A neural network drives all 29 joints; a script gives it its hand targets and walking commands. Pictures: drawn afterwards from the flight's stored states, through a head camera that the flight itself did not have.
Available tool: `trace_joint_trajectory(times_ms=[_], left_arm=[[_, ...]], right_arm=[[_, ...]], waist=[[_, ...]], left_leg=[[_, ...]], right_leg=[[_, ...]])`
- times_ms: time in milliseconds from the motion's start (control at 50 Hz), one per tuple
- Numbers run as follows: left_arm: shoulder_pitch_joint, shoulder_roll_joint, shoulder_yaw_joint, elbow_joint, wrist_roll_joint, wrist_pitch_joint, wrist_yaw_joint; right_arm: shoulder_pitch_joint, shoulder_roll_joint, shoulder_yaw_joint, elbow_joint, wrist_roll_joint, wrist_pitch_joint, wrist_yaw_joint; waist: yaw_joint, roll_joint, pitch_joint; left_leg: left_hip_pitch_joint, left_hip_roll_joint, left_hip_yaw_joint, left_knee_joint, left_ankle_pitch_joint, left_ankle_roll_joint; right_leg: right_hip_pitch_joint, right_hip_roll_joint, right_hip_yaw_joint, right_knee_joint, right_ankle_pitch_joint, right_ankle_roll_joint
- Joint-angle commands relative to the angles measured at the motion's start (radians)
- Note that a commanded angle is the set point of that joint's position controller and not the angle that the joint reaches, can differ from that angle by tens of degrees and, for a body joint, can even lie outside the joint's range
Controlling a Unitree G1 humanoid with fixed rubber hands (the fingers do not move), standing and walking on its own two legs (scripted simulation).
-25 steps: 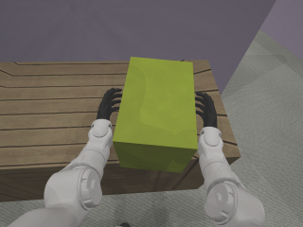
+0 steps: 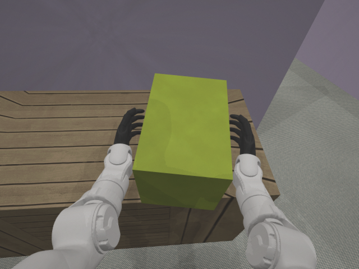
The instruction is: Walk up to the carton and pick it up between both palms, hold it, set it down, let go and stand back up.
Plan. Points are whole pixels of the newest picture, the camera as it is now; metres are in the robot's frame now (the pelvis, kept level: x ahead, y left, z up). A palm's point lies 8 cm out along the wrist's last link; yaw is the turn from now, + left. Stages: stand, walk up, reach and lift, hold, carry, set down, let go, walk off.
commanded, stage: reach and lift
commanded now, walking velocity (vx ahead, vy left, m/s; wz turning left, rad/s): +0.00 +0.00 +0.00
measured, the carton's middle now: (184, 141) +0.45 +0.01 -0.01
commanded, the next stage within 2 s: none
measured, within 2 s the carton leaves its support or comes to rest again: neither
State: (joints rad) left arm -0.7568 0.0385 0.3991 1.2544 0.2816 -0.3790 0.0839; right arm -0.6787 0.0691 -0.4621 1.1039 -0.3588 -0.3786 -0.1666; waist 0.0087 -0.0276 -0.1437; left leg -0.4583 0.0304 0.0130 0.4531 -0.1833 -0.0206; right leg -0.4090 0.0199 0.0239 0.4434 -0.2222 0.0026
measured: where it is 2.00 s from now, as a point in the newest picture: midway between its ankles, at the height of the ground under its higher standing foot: outside the picture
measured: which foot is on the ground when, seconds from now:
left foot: down 0.00-1.00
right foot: down 0.00-1.00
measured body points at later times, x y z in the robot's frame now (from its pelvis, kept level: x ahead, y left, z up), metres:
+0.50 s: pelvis +0.00 +0.00 +0.01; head -0.01 +0.01 +0.46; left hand +0.40 +0.15 +0.10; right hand +0.39 -0.14 +0.11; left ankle +0.02 +0.13 -0.74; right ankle -0.01 -0.12 -0.74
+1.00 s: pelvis -0.02 +0.00 +0.01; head -0.06 +0.01 +0.46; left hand +0.38 +0.16 +0.16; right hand +0.37 -0.13 +0.14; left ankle +0.02 +0.13 -0.74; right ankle -0.01 -0.12 -0.74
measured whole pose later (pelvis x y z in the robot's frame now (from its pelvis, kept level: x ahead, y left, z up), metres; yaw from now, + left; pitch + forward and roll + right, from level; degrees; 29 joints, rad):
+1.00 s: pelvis -0.02 +0.00 +0.01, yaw +0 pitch -5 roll +0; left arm -0.68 -0.01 0.34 0.63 0.26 0.26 0.00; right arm -0.66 0.03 -0.17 0.80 -0.06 0.04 -0.19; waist -0.01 -0.03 -0.02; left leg -0.13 0.02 0.01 0.36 -0.15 -0.01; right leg -0.08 0.01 0.02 0.35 -0.19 0.00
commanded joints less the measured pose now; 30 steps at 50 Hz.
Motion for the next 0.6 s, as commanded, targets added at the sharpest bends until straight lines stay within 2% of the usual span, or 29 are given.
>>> trace_joint_trajectory(times_ms=[0,160,300,460,580], left_arm=[[-0.506,-0.654,-0.332,-0.157,-0.039,-0.005,-0.115],[-0.526,-0.686,-0.371,-0.230,-0.059,0.053,-0.117],[-0.488,-0.690,-0.372,-0.309,-0.045,0.128,-0.137],[-0.479,-0.691,-0.401,-0.467,-0.056,0.236,-0.168],[-0.457,-0.694,-0.446,-0.576,-0.080,0.338,-0.179]], right_arm=[[-0.502,0.602,0.388,-0.025,0.000,-0.023,0.175],[-0.537,0.626,0.475,-0.122,0.083,0.052,0.178],[-0.525,0.632,0.538,-0.193,0.148,0.122,0.168],[-0.530,0.637,0.614,-0.301,0.235,0.192,0.146],[-0.552,0.609,0.658,-0.382,0.294,0.241,0.136]], waist=[[-0.007,0.050,-0.443],[-0.008,0.037,-0.423],[-0.009,0.009,-0.378],[-0.020,-0.008,-0.367],[-0.024,0.002,-0.358]], left_leg=[[0.355,-0.016,0.085,-0.040,0.343,-0.045],[0.387,-0.020,0.074,-0.069,0.297,-0.037],[0.400,-0.032,0.069,-0.095,0.288,-0.024],[0.406,-0.048,0.056,-0.114,0.313,-0.012],[0.473,-0.049,0.042,-0.114,0.332,-0.009]], right_leg=[[0.215,0.019,-0.092,-0.105,0.342,0.005],[0.259,0.011,-0.079,-0.125,0.315,0.012],[0.344,-0.004,-0.062,-0.130,0.393,0.030],[0.455,-0.017,-0.046,-0.118,0.527,0.053],[0.438,-0.009,-0.056,-0.137,0.493,0.053]])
